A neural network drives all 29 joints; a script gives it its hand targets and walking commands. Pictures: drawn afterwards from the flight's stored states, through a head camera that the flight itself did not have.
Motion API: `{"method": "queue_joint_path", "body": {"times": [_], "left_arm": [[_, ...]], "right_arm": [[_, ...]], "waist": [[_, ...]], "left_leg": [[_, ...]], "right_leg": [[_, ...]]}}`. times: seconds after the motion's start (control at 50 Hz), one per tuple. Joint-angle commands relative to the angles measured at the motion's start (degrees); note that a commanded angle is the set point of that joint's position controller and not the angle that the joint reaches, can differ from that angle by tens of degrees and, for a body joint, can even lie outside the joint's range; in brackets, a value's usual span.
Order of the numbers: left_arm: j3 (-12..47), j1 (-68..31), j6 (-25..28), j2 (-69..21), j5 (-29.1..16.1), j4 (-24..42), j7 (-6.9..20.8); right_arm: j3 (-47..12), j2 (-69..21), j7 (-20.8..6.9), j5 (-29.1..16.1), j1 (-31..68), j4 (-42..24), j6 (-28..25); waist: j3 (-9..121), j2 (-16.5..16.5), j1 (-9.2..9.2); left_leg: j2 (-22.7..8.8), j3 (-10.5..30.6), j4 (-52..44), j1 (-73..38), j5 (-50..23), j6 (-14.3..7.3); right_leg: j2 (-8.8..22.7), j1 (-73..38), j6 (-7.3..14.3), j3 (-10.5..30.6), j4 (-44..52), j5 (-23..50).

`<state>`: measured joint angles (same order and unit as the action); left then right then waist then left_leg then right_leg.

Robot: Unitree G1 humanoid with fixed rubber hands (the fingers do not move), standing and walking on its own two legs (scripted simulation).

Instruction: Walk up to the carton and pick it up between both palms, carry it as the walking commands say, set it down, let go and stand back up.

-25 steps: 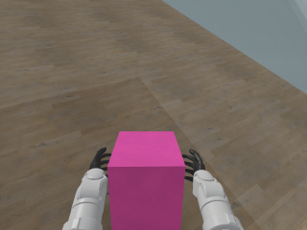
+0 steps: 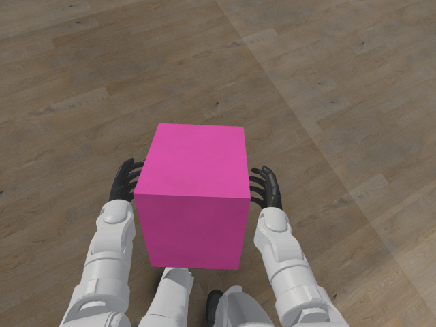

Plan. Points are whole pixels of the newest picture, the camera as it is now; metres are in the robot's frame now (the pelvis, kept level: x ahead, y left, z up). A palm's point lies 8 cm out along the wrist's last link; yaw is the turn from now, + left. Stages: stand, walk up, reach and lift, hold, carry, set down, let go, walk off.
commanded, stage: set down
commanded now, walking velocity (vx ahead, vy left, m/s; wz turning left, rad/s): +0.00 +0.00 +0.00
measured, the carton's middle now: (198, 195) +0.37 +0.09 -0.20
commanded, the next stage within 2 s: none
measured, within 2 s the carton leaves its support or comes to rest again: neither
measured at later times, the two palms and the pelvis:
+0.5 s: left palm (128, 191) +0.34 +0.24 -0.18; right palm (255, 191) +0.39 -0.03 -0.16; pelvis -0.03 +0.07 -0.08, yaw -2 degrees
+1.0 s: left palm (139, 192) +0.36 +0.24 -0.27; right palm (249, 192) +0.41 -0.04 -0.24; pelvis -0.05 +0.04 -0.15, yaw -3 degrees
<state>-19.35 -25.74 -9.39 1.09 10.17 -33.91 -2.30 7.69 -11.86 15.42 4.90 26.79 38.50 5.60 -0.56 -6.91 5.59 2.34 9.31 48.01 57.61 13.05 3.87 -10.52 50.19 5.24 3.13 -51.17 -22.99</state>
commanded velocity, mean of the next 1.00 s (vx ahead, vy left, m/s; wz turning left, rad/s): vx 0.00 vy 0.00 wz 0.00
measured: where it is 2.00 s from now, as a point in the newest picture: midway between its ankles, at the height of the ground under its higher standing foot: (190, 312)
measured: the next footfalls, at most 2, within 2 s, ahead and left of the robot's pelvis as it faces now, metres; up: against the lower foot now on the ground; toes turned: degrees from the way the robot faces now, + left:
none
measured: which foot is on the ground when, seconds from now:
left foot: down 0.00-1.00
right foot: down 0.00-1.00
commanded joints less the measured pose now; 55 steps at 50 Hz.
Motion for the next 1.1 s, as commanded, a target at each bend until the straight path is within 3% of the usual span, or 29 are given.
{"method": "queue_joint_path", "body": {"times": [0.0, 0.04, 0.16, 0.18, 0.2, 0.22, 0.26, 0.3, 0.32, 0.4, 0.44, 0.48, 0.54, 0.58, 0.6, 0.62, 0.66, 0.68, 0.7, 0.76, 0.82, 0.84, 0.86, 0.9, 0.94, 0.96, 0.98, 1.02, 1.08], "left_arm": [[31.92, -27.56, 2.15, -49.71, -2.99, 5.44, 12.84], [31.96, -27.2, 2.21, -52.78, -3.1, 5.07, 11.66], [35.16, -30.9, 1.22, -59.23, -3.97, 2.39, 9.88], [34.48, -33.45, 1.77, -58.82, -4.33, 5.59, 9.19], [34.46, -33.14, 0.53, -59.8, -3.72, 1.69, 9.27], [34.87, -37.35, 0.99, -60.84, -5.15, 4.86, 8.37], [35.12, -37.06, 0.14, -61.7, -5.14, 3.87, 7.67], [35.65, -41.35, -0.15, -62.66, -6.38, 5.05, 6.69], [35.36, -39.91, -0.77, -62.69, -6.06, 3.99, 6.38], [37.98, -43.88, -1.88, -63.56, -7.96, 6.33, 5.31], [38.6, -49.8, -1.9, -63.6, -10.58, 8.66, 4.74], [38.13, -47.74, -2.28, -63.03, -9.55, 8.79, 4.36], [42.85, -51.83, -2.63, -64.24, -13.01, 14.92, 3.8], [42.02, -49.83, -2.95, -63.2, -11.67, 14.32, 3.66], [41.86, -51.03, -3.58, -64.21, -11.78, 12.34, 3.84], [40.93, -51.87, -4.04, -63.14, -10.37, 11.74, 3.62], [40.38, -55.31, -3.84, -61.13, -10.43, 13.59, 3.36], [39.15, -53.16, -4.06, -61.66, -8.93, 8.47, 3.78], [38.76, -58.21, -3.7, -60.45, -9.74, 11.8, 3.88], [37.45, -56.36, -3.6, -59.8, -7.82, 10.08, 3.79], [35.53, -58.56, -3.51, -58.83, -8.64, 6.97, 4.84], [33.1, -59.01, -3.21, -57.64, -7.98, 7.66, 4.99], [31.67, -60.76, -3.56, -57.2, -8.07, 5.15, 5.57], [31.11, -59.9, -3.67, -56.76, -6.69, 3.52, 6.44], [31.37, -64.49, -2.97, -55.07, -7.67, 5.69, 7.48], [29.81, -63.47, -3.19, -53.67, -7.62, 6.68, 7.9], [28.35, -64.23, -2.96, -53.93, -7.22, 6.77, 8.17], [30.27, -66.99, -3.03, -53.46, -9.67, 10.04, 8.97], [29.46, -69.07, -3.73, -49.0, -10.71, 10.23, 10.07]], "right_arm": [[-26.97, -45.74, -13.82, -2.22, 33.3, -9.0, -3.91], [-28.45, -45.51, -15.06, -3.12, 37.9, -11.12, -4.5], [-23.98, -46.18, -19.24, -0.49, 37.78, -6.19, -3.25], [-25.33, -48.15, -19.74, -2.1, 40.19, -5.88, -3.3], [-21.4, -45.19, -20.21, 0.47, 37.93, -2.08, -2.54], [-21.61, -45.27, -21.26, -0.2, 40.71, -1.98, -2.68], [-21.04, -45.46, -22.42, 0.85, 40.32, -0.05, -1.61], [-20.14, -44.58, -23.75, 0.32, 41.87, 1.74, -0.99], [-21.2, -45.6, -24.15, -1.46, 43.93, 0.57, -0.54], [-22.14, -45.81, -25.06, -3.02, 49.21, -1.06, 0.89], [-20.35, -44.95, -25.24, -3.08, 50.35, -0.09, 1.3], [-20.44, -45.9, -25.53, -3.52, 48.28, 1.65, 2.15], [-22.28, -44.82, -25.87, -5.2, 50.44, -2.28, 2.29], [-22.09, -45.64, -25.8, -6.13, 51.89, -2.71, 2.3], [-20.87, -42.69, -25.74, -5.75, 54.28, -3.56, 2.03], [-20.45, -43.54, -26.0, -6.07, 55.34, -1.92, 2.49], [-19.92, -43.68, -25.99, -6.0, 55.71, 0.53, 2.83], [-18.59, -43.27, -25.79, -5.26, 55.59, 1.53, 3.04], [-18.06, -42.6, -25.89, -4.73, 55.96, 3.44, 3.49], [-18.74, -43.87, -25.36, -5.7, 59.53, 1.1, 2.73], [-16.47, -43.77, -24.22, -5.3, 57.93, 4.58, 2.89], [-16.96, -45.03, -23.79, -5.14, 58.37, 5.37, 3.22], [-15.44, -45.43, -23.21, -4.9, 59.64, 6.67, 3.31], [-16.96, -46.65, -22.12, -5.18, 63.12, 3.61, 3.36], [-16.54, -47.41, -20.87, -4.92, 62.42, 3.96, 3.55], [-19.18, -49.42, -20.32, -6.3, 64.2, 1.5, 3.72], [-19.25, -48.06, -19.77, -6.05, 64.83, 0.9, 3.9], [-22.67, -47.84, -18.11, -7.91, 69.62, -5.44, 3.81], [-24.3, -46.92, -15.81, -7.56, 71.81, -7.36, 4.85]], "waist": [[59.83, 14.17, 2.98], [61.68, 13.56, 5.31], [59.65, 11.04, 0.85], [60.91, 10.29, 2.63], [56.63, 10.15, -1.13], [56.49, 10.61, -0.14], [56.88, 8.64, -1.11], [57.96, 8.32, -2.96], [60.22, 9.17, -0.72], [64.86, 9.35, -0.95], [69.32, 9.81, -4.21], [68.95, 10.51, -1.28], [78.7, 12.84, -4.08], [78.55, 14.27, -1.25], [79.19, 16.08, -3.56], [75.38, 16.24, -1.08], [75.8, 16.64, -0.66], [71.45, 16.61, -0.9], [70.87, 15.75, -1.96], [72.42, 17.06, 0.56], [69.97, 16.95, -0.8], [69.58, 15.56, 1.43], [67.23, 14.48, 0.41], [68.95, 12.99, 2.62], [71.67, 11.48, 0.59], [75.45, 9.79, 4.53], [75.17, 8.94, 5.13], [85.18, 7.39, 4.02], [90.96, 2.54, 5.79]], "left_leg": [[3.39, -5.21, 6.04, -32.12, -23.93, -4.18], [3.7, -5.77, 7.43, -33.59, -23.35, -4.15], [4.0, -4.07, 10.39, -36.03, -23.57, -2.81], [4.01, -4.42, 10.94, -35.54, -21.51, -3.26], [4.04, -3.5, 11.28, -34.01, -19.71, -2.52], [3.81, -2.53, 11.13, -35.92, -16.01, -2.11], [3.81, -0.7, 11.65, -36.68, -13.31, -1.83], [3.24, 1.56, 13.18, -39.3, -11.46, -1.48], [2.7, 1.68, 12.85, -40.85, -10.63, -1.54], [3.02, 3.6, 15.69, -41.18, -9.93, -0.97], [2.66, 5.12, 17.19, -43.32, -7.25, -0.5], [2.83, 3.35, 18.13, -42.77, -9.85, -0.69], [2.38, 5.22, 20.5, -49.07, -12.04, -0.05], [2.81, 4.62, 21.06, -48.08, -13.72, -0.07], [2.51, 5.12, 22.47, -47.36, -10.3, 0.1], [2.62, 4.94, 21.06, -45.16, -6.27, -0.01], [2.6, 4.45, 21.97, -44.65, -3.99, -0.23], [2.7, 3.17, 22.37, -39.52, -3.2, -0.61], [2.93, 2.5, 23.4, -38.19, -2.17, -0.76], [3.46, 1.09, 25.78, -36.68, -6.25, -0.94], [3.58, -0.78, 27.92, -32.71, -8.14, -1.15], [3.94, -2.55, 28.78, -29.51, -7.1, -1.58], [4.09, -2.62, 28.65, -25.98, -4.71, -2.05], [4.67, -5.75, 30.66, -20.86, -6.6, -2.25], [4.42, -6.99, 32.87, -17.51, -9.66, -2.6], [4.61, -8.33, 34.03, -15.88, -11.8, -3.08], [4.55, -9.13, 35.37, -13.63, -12.47, -2.98], [4.59, -9.28, 38.05, -14.54, -14.48, -2.97], [4.31, -9.98, 40.98, -9.71, -13.37, -3.17]], "right_leg": [[5.0, -11.01, -6.26, 7.81, 1.54, 25.64], [3.42, -5.96, -5.42, 6.43, -0.82, 20.23], [1.31, 9.68, -4.08, 3.27, -4.68, 12.98], [1.16, 9.52, -4.12, 3.53, -6.15, 11.36], [0.63, 14.77, -3.93, 2.07, -6.5, 8.58], [0.13, 18.67, -3.68, 2.04, -7.99, 4.49], [0.14, 21.99, -3.82, 0.91, -9.84, 1.72], [-0.49, 27.35, -3.96, -0.06, -12.14, 0.68], [-0.13, 26.68, -3.95, 0.6, -12.32, 0.37], [-0.34, 30.33, -4.13, 0.14, -16.29, 1.46], [-0.7, 32.9, -4.06, -0.46, -18.09, -0.61], [-0.77, 33.97, -3.92, -0.03, -18.08, -0.26], [-0.87, 35.33, -3.91, -0.12, -21.12, 1.59], [-0.96, 37.09, -3.81, 0.1, -22.26, 1.28], [-0.91, 39.66, -3.39, -0.33, -23.26, 0.18], [-1.24, 39.82, -3.47, -0.16, -24.13, -1.62], [-1.6, 41.64, -3.28, -0.35, -24.55, -2.82], [-1.09, 40.98, -3.39, 0.19, -24.07, -3.48], [-1.26, 41.93, -3.58, 0.11, -24.33, -3.9], [-1.48, 43.32, -4.03, 0.0, -26.36, -2.97], [-1.67, 44.54, -4.33, -0.24, -26.66, -2.85], [-1.92, 42.91, -4.33, 0.0, -26.58, -3.97], [-1.79, 41.88, -4.54, 0.27, -26.87, -3.62], [-1.95, 38.15, -4.89, 0.16, -27.13, -3.03], [-1.67, 34.27, -5.4, 0.16, -28.04, 0.8], [-1.32, 29.75, -5.67, 1.41, -27.97, 2.65], [-1.42, 29.1, -5.88, 1.67, -28.37, 2.54], [-1.59, 24.5, -6.56, 0.98, -30.22, 5.29], [-1.05, 19.75, -7.4, 1.27, -31.87, 6.21]]}}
